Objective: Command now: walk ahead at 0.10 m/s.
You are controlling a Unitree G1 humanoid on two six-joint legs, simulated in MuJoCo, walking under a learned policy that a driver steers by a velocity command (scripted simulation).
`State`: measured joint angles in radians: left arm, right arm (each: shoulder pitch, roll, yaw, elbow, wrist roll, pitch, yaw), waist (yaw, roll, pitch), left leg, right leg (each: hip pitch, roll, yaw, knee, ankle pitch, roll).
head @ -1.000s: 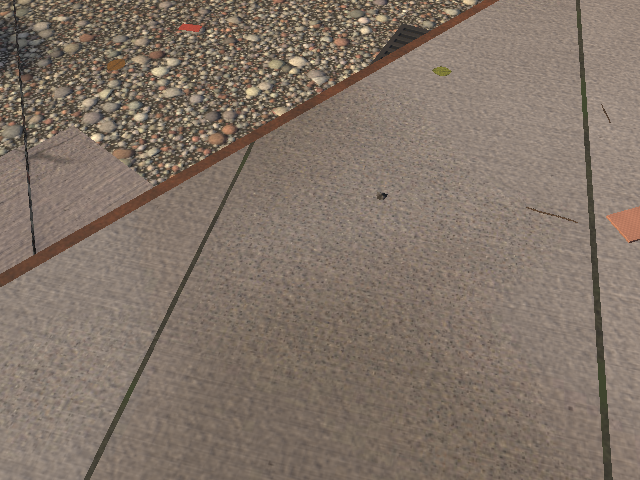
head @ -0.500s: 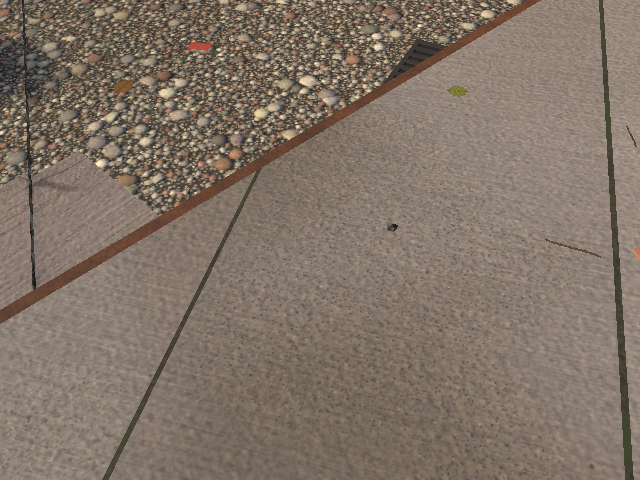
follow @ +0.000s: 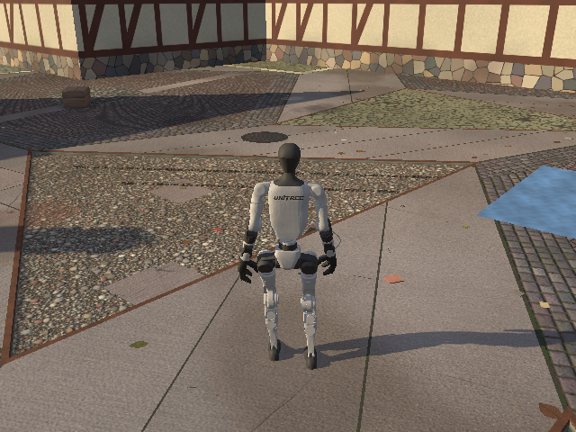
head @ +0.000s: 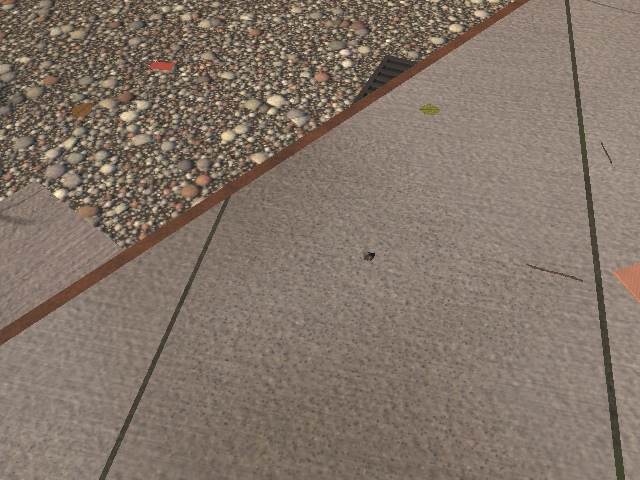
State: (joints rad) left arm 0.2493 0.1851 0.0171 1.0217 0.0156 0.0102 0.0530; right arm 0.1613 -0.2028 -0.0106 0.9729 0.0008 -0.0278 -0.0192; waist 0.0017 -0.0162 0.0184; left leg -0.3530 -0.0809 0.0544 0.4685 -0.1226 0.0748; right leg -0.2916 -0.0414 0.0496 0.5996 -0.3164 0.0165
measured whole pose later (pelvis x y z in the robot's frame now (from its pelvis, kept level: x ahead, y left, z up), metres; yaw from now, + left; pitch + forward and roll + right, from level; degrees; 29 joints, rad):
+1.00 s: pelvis +0.27 +0.02 +0.00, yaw -6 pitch +3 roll +1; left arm 0.14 0.26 0.06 0.82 0.02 -0.02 0.01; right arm 0.13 -0.27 -0.05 0.90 0.00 -0.02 -0.06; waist 0.02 0.01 0.04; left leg -0.54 0.01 -0.07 0.98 -0.41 -0.03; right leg -0.44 0.09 0.05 0.43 -0.04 -0.08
